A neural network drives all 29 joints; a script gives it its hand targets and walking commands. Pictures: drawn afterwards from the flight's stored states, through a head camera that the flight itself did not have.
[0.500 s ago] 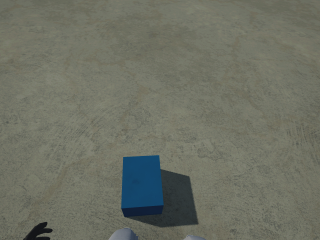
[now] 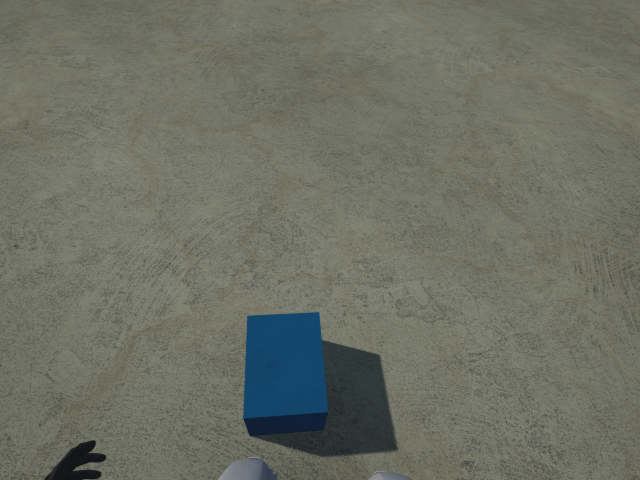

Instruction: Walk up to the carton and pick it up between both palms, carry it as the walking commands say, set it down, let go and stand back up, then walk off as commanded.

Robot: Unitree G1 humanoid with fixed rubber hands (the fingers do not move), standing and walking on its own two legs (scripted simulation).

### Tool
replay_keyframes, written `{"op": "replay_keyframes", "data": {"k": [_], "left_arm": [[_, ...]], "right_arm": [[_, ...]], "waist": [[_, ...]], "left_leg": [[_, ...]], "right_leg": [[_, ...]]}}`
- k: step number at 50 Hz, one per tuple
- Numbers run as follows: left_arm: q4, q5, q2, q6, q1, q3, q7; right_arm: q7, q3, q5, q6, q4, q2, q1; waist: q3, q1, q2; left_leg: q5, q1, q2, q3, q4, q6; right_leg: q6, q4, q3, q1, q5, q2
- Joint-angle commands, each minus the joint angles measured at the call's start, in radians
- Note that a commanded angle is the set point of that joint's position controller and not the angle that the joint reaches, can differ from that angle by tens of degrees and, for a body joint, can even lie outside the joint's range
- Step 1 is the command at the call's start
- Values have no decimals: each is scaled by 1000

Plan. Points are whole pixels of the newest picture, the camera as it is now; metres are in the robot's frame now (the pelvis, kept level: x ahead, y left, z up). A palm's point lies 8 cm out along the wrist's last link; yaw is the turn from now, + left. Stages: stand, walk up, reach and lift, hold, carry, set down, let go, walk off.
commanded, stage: walk up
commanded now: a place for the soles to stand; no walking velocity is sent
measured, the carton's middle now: (285, 372) +0.48 +0.10 -0.64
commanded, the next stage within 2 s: none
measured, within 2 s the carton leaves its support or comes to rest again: neither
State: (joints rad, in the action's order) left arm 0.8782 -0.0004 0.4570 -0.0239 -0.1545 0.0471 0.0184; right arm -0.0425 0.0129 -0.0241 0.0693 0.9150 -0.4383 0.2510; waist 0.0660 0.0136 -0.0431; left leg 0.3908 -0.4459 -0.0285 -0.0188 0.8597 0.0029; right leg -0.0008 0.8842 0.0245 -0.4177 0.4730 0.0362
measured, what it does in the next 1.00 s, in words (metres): stands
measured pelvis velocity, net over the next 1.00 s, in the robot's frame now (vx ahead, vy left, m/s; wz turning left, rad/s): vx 0.01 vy -0.01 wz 0.02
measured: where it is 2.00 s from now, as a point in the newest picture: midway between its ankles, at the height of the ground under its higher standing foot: outside the picture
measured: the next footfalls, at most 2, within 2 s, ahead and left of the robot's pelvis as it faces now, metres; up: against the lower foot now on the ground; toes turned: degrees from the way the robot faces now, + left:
none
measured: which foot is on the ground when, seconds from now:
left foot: down 0.00-1.00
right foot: down 0.00-1.00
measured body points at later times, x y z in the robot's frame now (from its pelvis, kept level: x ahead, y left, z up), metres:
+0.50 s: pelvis +0.00 -0.01 +0.00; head +0.03 +0.00 +0.45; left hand +0.11 +0.33 -0.10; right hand +0.09 -0.34 -0.10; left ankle +0.04 +0.13 -0.70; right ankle +0.02 -0.12 -0.70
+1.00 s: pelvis +0.01 -0.01 +0.00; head +0.03 +0.00 +0.45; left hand +0.11 +0.33 -0.10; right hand +0.09 -0.35 -0.10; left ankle +0.04 +0.13 -0.70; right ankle +0.02 -0.13 -0.70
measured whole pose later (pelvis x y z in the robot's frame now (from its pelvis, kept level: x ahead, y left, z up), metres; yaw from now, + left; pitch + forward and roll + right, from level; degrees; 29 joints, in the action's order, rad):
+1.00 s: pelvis +0.01 -0.01 +0.00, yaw +1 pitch -1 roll +1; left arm 0.88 0.00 0.45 -0.02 -0.15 0.05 0.02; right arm -0.04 0.01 -0.02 0.07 0.92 -0.44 0.25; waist 0.06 0.01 -0.03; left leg 0.39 -0.44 -0.02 -0.01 0.86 0.00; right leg 0.00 0.88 0.04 -0.41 0.44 0.04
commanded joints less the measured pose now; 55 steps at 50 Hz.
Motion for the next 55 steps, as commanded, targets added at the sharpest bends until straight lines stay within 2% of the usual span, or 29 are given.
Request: {"op": "replay_keyframes", "data": {"k": [1,4,6,8,9,10,11,16,19,21,23,24,25,26,27,30,32,34,36,38,40,41,42,44,46,49,50,53,55], "left_arm": [[-36,-30,176,33,-9,80,-3],[-50,-28,220,31,41,83,-3],[-60,-24,219,25,76,75,-4],[-78,-23,193,15,105,63,-1],[-81,-15,150,10,85,58,-3],[-77,-19,149,7,65,60,-5],[-73,-19,152,7,59,61,-4],[-39,-22,161,31,-2,72,-3],[-51,-25,223,31,29,85,-4],[-56,-21,225,29,64,78,-6],[-67,-20,207,23,95,67,-5],[-82,-22,194,20,107,69,-4],[-74,-15,166,12,86,62,-3],[-73,-11,142,7,74,56,-6],[-73,-11,139,10,66,57,-7],[-48,-22,158,25,21,68,-1],[-47,-29,195,30,6,79,-3],[-52,-26,234,29,24,89,-5],[-64,-23,232,31,62,79,-5],[-80,-16,195,20,110,66,-4],[-86,-10,135,6,87,56,-4],[-87,-14,146,3,97,56,-9],[-87,-14,149,5,79,56,-7],[-69,-14,149,18,29,66,-5],[-43,-20,157,28,-9,76,-2],[-53,-28,233,32,14,85,-6],[-62,-28,240,31,56,83,-6],[-89,-18,213,20,91,70,-6],[-99,-18,157,10,100,64,-6]], "right_arm": [[-2,46,8,15,-47,-237,-43],[3,44,15,12,-48,-208,-44],[5,54,15,18,-30,-219,11],[7,57,14,24,-26,-239,46],[6,65,7,28,-30,-265,34],[4,70,7,27,-31,-291,28],[0,69,2,30,-40,-308,17],[-3,44,7,19,-46,-245,-64],[3,43,14,16,-54,-215,-44],[1,50,16,16,-35,-213,-11],[5,51,16,22,-40,-209,22],[4,53,17,24,-32,-224,37],[4,61,8,26,-30,-264,36],[2,63,9,29,-38,-280,21],[-1,65,5,32,-37,-298,9],[-5,51,6,21,-48,-269,-60],[-1,42,11,14,-48,-232,-65],[1,44,19,15,-52,-202,-59],[1,48,22,19,-39,-202,1],[7,49,17,26,-25,-203,47],[5,67,8,33,-33,-287,51],[0,70,1,33,-27,-316,49],[-7,71,2,35,-30,-315,39],[-13,63,2,30,-42,-300,-27],[-8,50,9,22,-48,-254,-45],[0,41,23,12,-62,-194,-56],[-2,46,20,11,-53,-206,-25],[5,51,16,22,-27,-214,54],[4,66,8,33,-27,-263,57]], "waist": [[-95,29,102],[-56,6,-14],[-89,-22,-17],[-85,-41,59],[-84,-19,199],[-96,-20,211],[-75,-15,196],[-111,32,136],[-83,12,-2],[-78,-10,-3],[-104,-26,3],[-102,-32,34],[-118,-19,137],[-101,-10,193],[-91,-3,217],[-80,27,132],[-60,33,72],[-48,22,-40],[-96,-12,-11],[-105,-37,18],[-116,-19,205],[-96,-27,189],[-75,-18,164],[-78,12,174],[-108,33,163],[-71,20,-50],[-60,-7,-53],[-101,-39,1],[-107,-28,143]], "left_leg": [[-149,-90,-119,290,-247,98],[-60,-74,24,46,-82,41],[-84,24,36,17,-68,45],[-112,96,-51,200,-226,92],[-98,112,-162,393,-338,146],[-79,140,-237,525,-388,199],[-82,131,-256,569,-392,218],[-188,-48,-130,315,-261,111],[-134,-83,-2,92,-103,46],[-149,5,27,25,-56,41],[-220,58,4,82,-119,69],[-259,82,-52,169,-186,93],[-252,113,-145,355,-276,149],[-208,135,-211,491,-336,195],[-204,142,-241,533,-355,221],[-173,-21,-179,416,-309,163],[-93,-135,-68,227,-222,81],[-109,-106,37,36,-36,36],[-135,-8,30,-5,-25,39],[-233,90,-8,103,-165,72],[-277,179,-209,488,-345,184],[-240,186,-262,602,-381,232],[-251,187,-268,604,-372,245],[-303,98,-225,491,-317,208],[-311,-39,-133,326,-251,122],[-129,-88,33,56,-34,33],[-80,-51,43,-13,2,29],[-165,88,14,50,-115,60],[-281,125,-155,386,-293,150]], "right_leg": [[-77,-221,-82,156,-51,59],[-172,-375,-242,101,67,202],[-181,-324,-216,41,-22,229],[-96,-145,-77,-37,-61,109],[-51,-9,-11,-81,-2,33],[-40,6,-24,-115,92,13],[-41,5,-38,-119,138,12],[-80,-202,-84,138,-63,59],[-150,-321,-206,140,-21,169],[-179,-333,-204,69,-70,220],[-140,-240,-142,40,-149,173],[-96,-150,-71,18,-161,115],[-58,-19,-13,-28,-102,44],[-42,15,-20,-84,18,16],[-42,-4,-39,-89,89,12],[-61,-160,-53,80,-28,32],[-95,-280,-135,152,38,96],[-176,-386,-248,120,32,215],[-201,-325,-226,95,-110,255],[-129,-182,-103,32,-190,168],[-39,45,-11,-105,1,19],[-37,55,-44,-138,154,7],[-38,36,-69,-143,197,12],[-45,-87,-51,-35,63,29],[-62,-172,-46,153,-114,34],[-176,-378,-238,141,-25,213],[-218,-390,-265,92,-46,271],[-149,-241,-139,30,-181,207],[-53,2,-7,-37,-94,42]]}}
